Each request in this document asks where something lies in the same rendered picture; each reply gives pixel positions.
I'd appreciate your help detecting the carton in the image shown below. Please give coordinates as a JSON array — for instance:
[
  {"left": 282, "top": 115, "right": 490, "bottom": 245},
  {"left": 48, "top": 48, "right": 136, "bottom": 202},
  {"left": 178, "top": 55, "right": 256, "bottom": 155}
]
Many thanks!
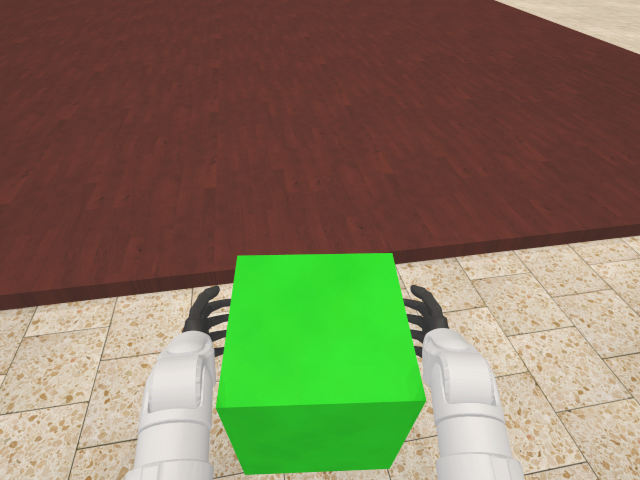
[{"left": 216, "top": 253, "right": 426, "bottom": 475}]

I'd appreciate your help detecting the robot right forearm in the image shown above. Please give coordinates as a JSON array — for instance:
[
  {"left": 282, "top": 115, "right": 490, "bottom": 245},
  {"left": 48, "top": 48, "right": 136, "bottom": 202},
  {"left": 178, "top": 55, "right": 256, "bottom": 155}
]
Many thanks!
[{"left": 422, "top": 328, "right": 525, "bottom": 480}]

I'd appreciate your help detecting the right robot hand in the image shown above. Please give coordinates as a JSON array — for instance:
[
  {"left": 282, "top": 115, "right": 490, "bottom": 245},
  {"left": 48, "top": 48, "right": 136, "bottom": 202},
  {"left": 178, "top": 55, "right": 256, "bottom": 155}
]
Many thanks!
[{"left": 403, "top": 285, "right": 449, "bottom": 358}]

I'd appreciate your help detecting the robot left forearm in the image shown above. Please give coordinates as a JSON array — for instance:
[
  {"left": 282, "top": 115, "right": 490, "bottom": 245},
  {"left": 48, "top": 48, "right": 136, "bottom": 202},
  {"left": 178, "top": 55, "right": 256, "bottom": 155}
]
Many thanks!
[{"left": 125, "top": 331, "right": 216, "bottom": 480}]

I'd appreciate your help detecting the left robot hand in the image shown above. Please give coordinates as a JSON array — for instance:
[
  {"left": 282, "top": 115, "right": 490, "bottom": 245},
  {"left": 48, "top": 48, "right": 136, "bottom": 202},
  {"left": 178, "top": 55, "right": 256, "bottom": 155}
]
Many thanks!
[{"left": 182, "top": 285, "right": 231, "bottom": 357}]

